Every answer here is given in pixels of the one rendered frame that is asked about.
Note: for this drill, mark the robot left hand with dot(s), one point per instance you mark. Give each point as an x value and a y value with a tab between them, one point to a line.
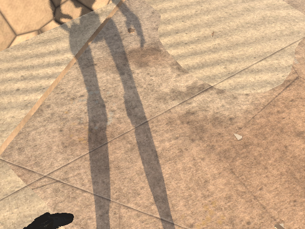
51	221

